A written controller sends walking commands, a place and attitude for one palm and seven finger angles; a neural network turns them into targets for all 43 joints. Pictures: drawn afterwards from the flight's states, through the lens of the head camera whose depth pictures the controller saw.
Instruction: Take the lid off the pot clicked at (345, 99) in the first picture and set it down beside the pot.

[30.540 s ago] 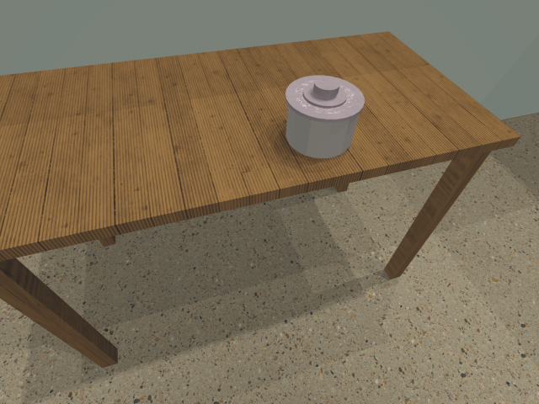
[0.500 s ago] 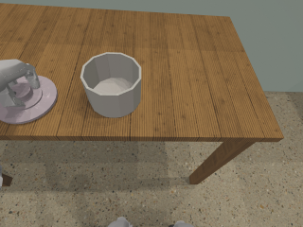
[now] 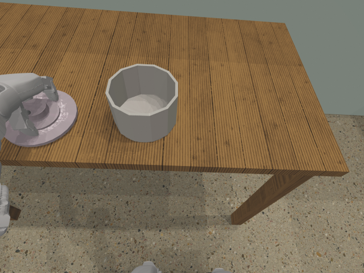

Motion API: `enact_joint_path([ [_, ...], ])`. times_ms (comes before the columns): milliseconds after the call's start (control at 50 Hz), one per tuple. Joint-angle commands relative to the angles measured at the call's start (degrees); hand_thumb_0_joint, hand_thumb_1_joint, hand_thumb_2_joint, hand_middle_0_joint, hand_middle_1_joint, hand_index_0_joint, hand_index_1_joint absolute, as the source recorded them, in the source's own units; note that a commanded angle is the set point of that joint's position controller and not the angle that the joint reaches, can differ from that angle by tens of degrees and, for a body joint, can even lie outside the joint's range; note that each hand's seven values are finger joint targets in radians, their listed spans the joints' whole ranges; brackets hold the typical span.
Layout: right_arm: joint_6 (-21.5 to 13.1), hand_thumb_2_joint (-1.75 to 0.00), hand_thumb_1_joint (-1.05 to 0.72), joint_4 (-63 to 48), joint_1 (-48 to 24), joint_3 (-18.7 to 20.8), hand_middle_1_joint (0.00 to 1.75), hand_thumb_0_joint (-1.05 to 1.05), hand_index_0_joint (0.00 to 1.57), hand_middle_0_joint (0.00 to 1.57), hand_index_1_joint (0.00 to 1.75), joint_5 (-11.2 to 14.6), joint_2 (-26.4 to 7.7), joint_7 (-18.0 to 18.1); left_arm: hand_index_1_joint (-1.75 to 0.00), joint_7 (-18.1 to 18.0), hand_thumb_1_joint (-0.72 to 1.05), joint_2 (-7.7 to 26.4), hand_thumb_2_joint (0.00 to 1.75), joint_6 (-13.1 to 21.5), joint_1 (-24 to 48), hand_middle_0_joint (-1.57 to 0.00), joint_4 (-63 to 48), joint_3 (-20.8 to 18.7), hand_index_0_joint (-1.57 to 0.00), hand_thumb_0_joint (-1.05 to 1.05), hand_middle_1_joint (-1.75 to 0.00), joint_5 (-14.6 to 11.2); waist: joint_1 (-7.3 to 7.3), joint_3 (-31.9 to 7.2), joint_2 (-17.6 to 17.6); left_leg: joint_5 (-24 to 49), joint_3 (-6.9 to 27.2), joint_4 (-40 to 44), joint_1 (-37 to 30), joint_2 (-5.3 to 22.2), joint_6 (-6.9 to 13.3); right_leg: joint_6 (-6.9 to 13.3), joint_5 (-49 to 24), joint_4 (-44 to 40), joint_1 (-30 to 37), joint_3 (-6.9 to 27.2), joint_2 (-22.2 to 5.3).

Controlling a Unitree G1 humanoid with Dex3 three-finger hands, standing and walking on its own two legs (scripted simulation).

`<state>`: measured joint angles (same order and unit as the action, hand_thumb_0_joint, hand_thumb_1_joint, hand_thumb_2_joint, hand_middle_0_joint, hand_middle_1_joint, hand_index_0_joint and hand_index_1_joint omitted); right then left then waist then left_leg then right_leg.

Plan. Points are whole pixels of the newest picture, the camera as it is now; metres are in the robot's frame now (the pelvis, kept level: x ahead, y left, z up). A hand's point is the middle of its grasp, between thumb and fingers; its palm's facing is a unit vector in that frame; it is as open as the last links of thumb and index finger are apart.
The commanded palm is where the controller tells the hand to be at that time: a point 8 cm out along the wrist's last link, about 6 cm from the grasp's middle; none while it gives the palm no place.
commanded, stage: raise the empty hand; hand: left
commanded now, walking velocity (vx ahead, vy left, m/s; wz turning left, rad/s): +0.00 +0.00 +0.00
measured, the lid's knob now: (35, 109) +0.46 +0.34 +0.05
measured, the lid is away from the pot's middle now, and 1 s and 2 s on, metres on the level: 0.25 0.25 0.25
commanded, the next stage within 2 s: draw the hand back to the body in 1.28 s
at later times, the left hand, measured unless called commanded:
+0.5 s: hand (23, 91) +0.45 +0.32 +0.12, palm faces -0.42 -0.08 -0.91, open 11.0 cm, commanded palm +0.46 +0.32 +0.19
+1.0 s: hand (1, 74) +0.43 +0.33 +0.17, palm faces -0.36 -0.08 -0.93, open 11.0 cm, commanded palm +0.45 +0.33 +0.25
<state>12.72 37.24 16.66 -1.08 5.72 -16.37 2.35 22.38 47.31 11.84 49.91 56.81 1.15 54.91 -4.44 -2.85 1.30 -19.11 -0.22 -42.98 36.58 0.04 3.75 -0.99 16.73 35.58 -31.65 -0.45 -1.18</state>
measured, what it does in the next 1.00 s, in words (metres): stands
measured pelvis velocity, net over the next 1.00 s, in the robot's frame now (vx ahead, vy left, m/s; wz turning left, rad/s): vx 0.01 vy -0.01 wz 0.03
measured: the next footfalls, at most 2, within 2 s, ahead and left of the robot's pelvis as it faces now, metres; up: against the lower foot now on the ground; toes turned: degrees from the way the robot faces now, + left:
none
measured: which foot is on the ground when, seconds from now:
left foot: down 0.00-1.00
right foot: down 0.00-1.00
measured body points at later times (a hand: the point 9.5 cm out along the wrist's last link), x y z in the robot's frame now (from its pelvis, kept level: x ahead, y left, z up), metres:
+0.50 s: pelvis +0.01 +0.00 +0.01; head +0.08 +0.01 +0.45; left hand +0.46 +0.33 +0.17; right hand +0.06 -0.27 -0.11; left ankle +0.01 +0.07 -0.72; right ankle +0.00 -0.17 -0.71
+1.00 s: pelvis +0.01 -0.01 +0.02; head +0.07 +0.00 +0.46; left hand +0.45 +0.33 +0.23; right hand +0.10 -0.27 -0.10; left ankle +0.01 +0.07 -0.72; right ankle +0.00 -0.17 -0.71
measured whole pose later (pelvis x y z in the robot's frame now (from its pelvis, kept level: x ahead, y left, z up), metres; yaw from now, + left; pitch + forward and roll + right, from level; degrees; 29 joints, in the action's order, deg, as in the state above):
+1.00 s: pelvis +0.01 -0.01 +0.02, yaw +2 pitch +8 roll -3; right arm 13.2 36.4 13.6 -1.6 6.1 -16.7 1.0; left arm 29.3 49.0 5.9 54.9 49.6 2.7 51.8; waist -3.3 -1.1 2.1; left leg -15.7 0.8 -34.3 26.9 -0.9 3.3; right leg -1.9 13.7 27.1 -21.6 -1.3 -1.9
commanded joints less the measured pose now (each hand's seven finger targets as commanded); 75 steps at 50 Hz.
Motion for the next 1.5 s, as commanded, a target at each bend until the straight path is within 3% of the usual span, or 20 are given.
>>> enact_joint_path([
  [0,-1.0,-0.9,-0.9,-3.4,5.3,3.6,0.3,0.0,0.2,0.2,0.3,-0.2,-10.7,1.0,-0.87,-2.1,-0.01,16.1,0.63,0.4,26.1,-0.34,-11.7,-4.4,-0.34,0.0,-0.87,-1.4,-1.41,-23.3,8.6,21.9,3.6,4.9,-28.0,-0.8,-0.7,4.1,-7.5,-3.5,-3.3,-3.7,5.4],
  [60,-1.2,-0.9,-0.9,-3.5,5.4,3.7,0.3,0.0,0.2,0.2,0.3,-0.4,-10.6,1.3,-0.87,-2.7,-0.01,19.3,0.63,0.4,26.3,-0.34,-14.3,-7.4,-0.34,0.0,-0.87,-1.4,-0.78,-26.6,9.2,26.8,3.7,4.8,-30.7,-0.7,-0.9,3.9,-10.1,-3.6,-0.9,-3.7,5.3],
  [100,-1.4,-0.9,-0.9,-3.5,5.2,3.3,0.3,0.0,0.2,0.2,0.3,-0.2,-10.7,1.3,-0.87,-2.9,-0.01,21.1,0.63,-0.1,25.0,-0.34,-10.5,-8.8,-0.34,0.0,-0.87,-1.4,-0.64,-23.4,6.2,23.3,3.1,5.5,-26.8,-1.0,-0.3,3.8,-10.2,-4.1,0.6,-3.5,5.2],
  [180,-1.4,-0.9,-0.9,-4.0,4.7,3.4,0.3,0.0,0.2,0.2,0.3,0.0,-10.4,1.0,-0.87,-2.8,-0.01,18.8,0.63,-0.9,27.1,-0.34,-13.3,-6.4,-0.34,0.0,-0.87,-0.5,-0.5,-23.5,10.2,26.0,3.7,6.4,-29.8,-0.8,-1.1,4.1,-10.0,-4.7,0.2,-3.9,5.1],
  [260,-1.3,-0.9,-0.9,-4.4,4.5,3.3,0.3,0.0,0.2,0.2,0.3,0.1,-10.6,0.8,-0.87,-1.8,-0.01,20.2,0.63,-1.6,24.6,-0.34,-11.0,-7.9,-0.34,0.0,-0.87,-1.7,-0.38,-22.5,6.3,25.1,2.7,7.0,-27.7,-1.2,-0.1,3.8,-12.1,-5.7,3.5,-3.5,5.0],
  [340,-1.1,-0.9,-0.9,-4.5,3.8,3.4,0.3,0.0,0.2,0.2,0.3,0.2,-10.5,0.4,-0.87,-0.5,-0.01,16.7,0.63,-2.0,26.3,-0.34,-12.5,-4.5,-0.34,0.0,-0.87,-2.1,-0.88,-21.2,7.5,27.1,3.1,7.7,-29.5,-0.9,-0.5,3.8,-11.7,-6.6,2.5,-3.8,5.1],
  [440,-1.0,-0.9,-0.9,-4.7,3.5,3.6,0.3,0.0,0.2,0.2,0.3,0.0,-10.4,0.4,-0.87,0.0,-0.01,18.0,0.63,-2.1,28.6,-0.34,-15.6,-5.1,-0.34,0.0,-0.87,-2.4,-0.69,-23.2,8.8,29.5,3.2,8.1,-32.1,-1.0,-0.6,3.9,-12.8,-7.1,3.9,-3.8,5.1],
  [520,-0.8,-0.9,-0.9,-4.8,3.4,3.2,0.3,0.0,0.2,0.2,0.3,0.2,-10.4,0.2,-0.87,0.1,-0.01,21.3,0.63,-2.7,25.3,-0.34,-11.6,-8.3,-0.34,0.0,-0.87,-2.5,-0.19,-22.0,4.9,27.0,2.3,8.7,-28.4,-1.6,0.3,3.7,-14.3,-7.5,7.3,-3.6,5.0],
  [680,-0.3,-0.9,-0.9,-6.0,0.7,3.4,0.3,0.0,0.2,0.2,0.3,0.2,-10.0,-0.7,-0.87,2.2,-0.01,19.5,0.63,-3.9,27.9,-0.34,-19.9,-6.3,-0.34,0.0,-0.87,-3.6,-0.16,-23.4,9.1,33.3,3.0,9.3,-33.0,-1.3,0.0,3.6,-15.9,-8.7,8.2,-3.8,4.8],
  [720,-0.2,-0.9,-0.9,-5.5,1.0,3.1,0.3,0.0,0.2,0.2,0.3,0.4,-10.3,-0.7,-0.87,2.6,-0.01,20.3,0.63,-4.5,25.6,-0.34,-15.0,-7.4,-0.34,0.0,-0.87,-4.0,-0.26,-20.1,5.0,28.0,2.5,9.8,-29.8,-1.4,0.3,3.4,-14.0,-9.1,8.2,-4.1,4.9],
  [780,-0.3,-0.9,-0.9,-6.0,0.0,3.3,0.3,0.0,0.2,0.2,0.3,0.3,-10.2,-0.9,-0.87,3.1,-0.01,19.9,0.63,-4.8,29.5,-0.34,-20.5,-6.1,-0.34,0.0,-0.87,-3.8,0.2,-22.5,8.3,30.8,3.0,10.2,-32.7,-1.4,0.2,3.7,-14.7,-9.3,9.0,-4.0,4.8],
  [880,-0.3,-0.9,-0.9,-5.2,-0.4,2.8,0.3,0.0,0.2,0.2,0.3,0.5,-10.3,-0.7,-0.87,4.3,-0.01,19.1,0.63,-5.6,32.1,-0.34,-16.9,-4.4,-0.34,0.0,-0.87,-4.1,-0.23,-19.5,4.9,23.4,2.2,11.2,-29.3,-1.8,0.7,3.5,-13.0,-10.2,9.7,-4.2,4.6],
  [940,-0.7,-0.9,-0.9,-5.8,-1.3,2.9,0.3,0.0,0.2,0.2,0.3,0.2,-10.2,-0.5,-0.87,4.5,-0.01,19.8,0.63,-5.5,34.4,-0.34,-20.9,-4.3,-0.34,0.0,-0.87,-3.8,-0.22,-22.2,8.4,28.4,2.7,11.1,-32.5,-1.7,0.3,3.8,-14.6,-10.2,10.0,-4.1,4.6],
  [1000,-0.7,-0.9,-0.9,-4.9,-0.2,2.4,0.3,0.0,0.2,0.2,0.3,0.5,-10.5,-0.3,-0.87,5.0,-0.01,22.2,0.63,-5.8,32.1,-0.34,-13.6,-6.3,-0.34,0.0,-0.87,-4.0,0.15,-19.3,3.6,20.9,1.5,11.8,-27.5,-2.1,0.9,3.6,-13.3,-10.4,11.9,-4.2,4.5],
  [1040,-0.6,-0.9,-0.9,-5.5,-1.6,2.6,0.3,0.0,0.2,0.2,0.3,0.4,-10.2,-0.5,-0.87,5.4,-0.01,19.3,0.63,-6.0,36.6,-0.34,-18.8,-2.9,-0.34,0.0,-0.87,-3.7,-0.17,-21.1,7.5,24.0,1.8,12.0,-30.2,-2.0,0.5,3.8,-14.0,-10.5,11.4,-4.2,4.3],
  [1120,-0.9,-0.9,-0.9,-5.1,-0.7,2.4,0.3,0.0,0.2,0.2,0.3,0.5,-10.3,-0.5,-0.87,5.9,-0.01,21.6,0.63,-6.3,34.9,-0.34,-15.3,-5.0,-0.34,0.0,-0.87,-3.8,0.13,-20.0,5.1,21.2,1.7,12.5,-28.5,-2.1,0.8,3.6,-13.3,-10.9,12.5,-4.2,4.4],
  [1240,-0.7,-0.9,-0.9,-4.9,-0.7,2.4,0.3,0.0,0.2,0.2,0.3,0.7,-10.5,-0.7,-0.87,6.9,-0.01,17.9,0.63,-7.0,34.8,-0.34,-13.5,-1.6,-0.34,0.0,-0.87,-3.9,-0.23,-17.9,4.5,22.7,1.3,13.0,-28.1,-1.8,0.7,3.6,-13.5,-11.2,11.6,-4.5,4.5],
  [1280,-0.6,-0.9,-0.9,-5.5,-0.7,2.7,0.3,0.0,0.2,0.2,0.3,0.4,-10.4,-1.0,-0.87,6.4,-0.01,20.4,0.63,-6.8,35.8,-0.34,-17.6,-3.7,-0.34,0.0,-0.87,-3.2,0.17,-21.8,6.3,26.6,1.9,12.3,-30.7,-1.9,0.7,3.6,-15.0,-10.6,12.6,-4.2,4.6],
  [1400,-0.2,-0.9,-0.9,-6.3,-1.2,2.7,0.3,0.0,0.2,0.2,0.3,0.5,-10.4,-1.3,-0.87,6.5,-0.01,22.7,0.63,-7.0,30.4,-0.34,-15.5,-6.8,-0.34,0.0,-0.87,-3.8,0.55,-19.9,3.9,24.5,1.3,12.8,-27.4,-2.2,1.0,3.4,-15.3,-10.8,13.9,-4.3,4.5],
  [1480,-0.1,-0.9,-0.9,-7.6,-2.7,3.1,0.3,0.0,0.2,0.2,0.3,0.3,-10.0,-2.0,-0.87,6.1,-0.01,23.2,0.63,-7.5,27.9,-0.34,-24.5,-8.4,-0.34,0.0,-0.87,-4.1,0.99,-22.6,8.0,30.0,2.6,12.3,-32.1,-1.9,0.6,3.5,-14.8,-11.0,12.8,-4.1,4.7],
])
